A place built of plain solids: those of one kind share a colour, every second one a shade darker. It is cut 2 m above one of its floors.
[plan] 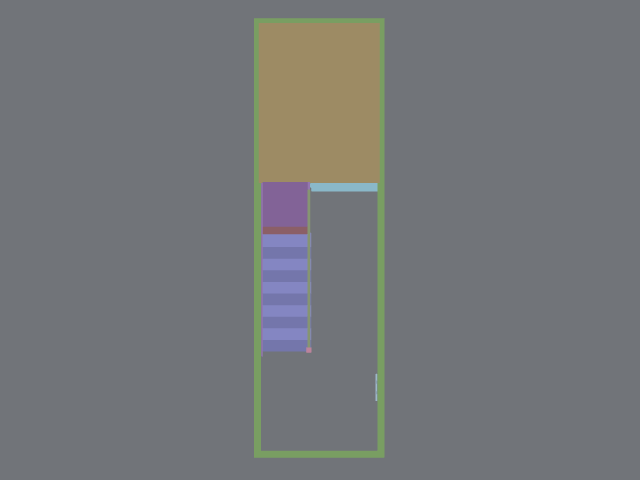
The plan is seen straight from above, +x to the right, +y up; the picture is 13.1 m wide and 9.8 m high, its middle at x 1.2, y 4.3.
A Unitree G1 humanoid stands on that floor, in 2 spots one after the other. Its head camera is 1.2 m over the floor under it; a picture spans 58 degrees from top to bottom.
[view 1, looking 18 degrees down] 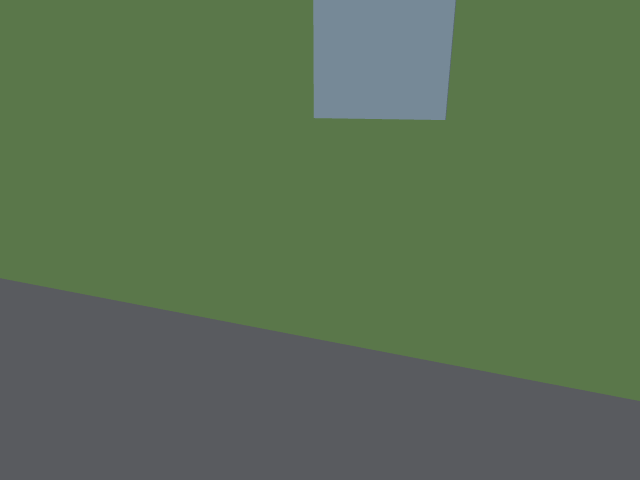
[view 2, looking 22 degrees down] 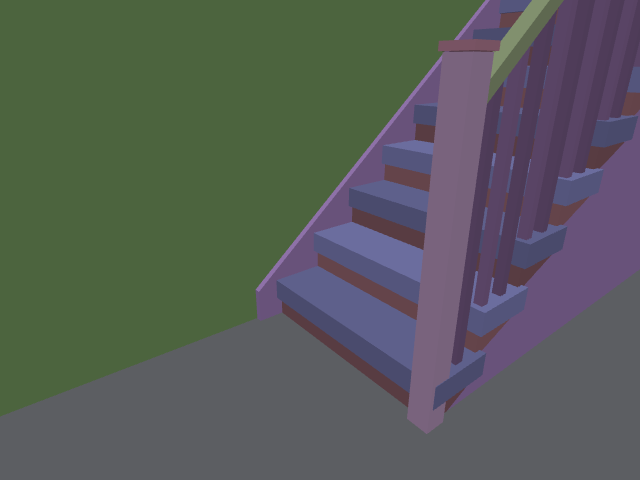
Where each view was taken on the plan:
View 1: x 0.49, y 0.87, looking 20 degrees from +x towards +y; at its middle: wall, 2.10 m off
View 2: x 1.70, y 1.00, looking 142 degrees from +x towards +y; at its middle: tread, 2.21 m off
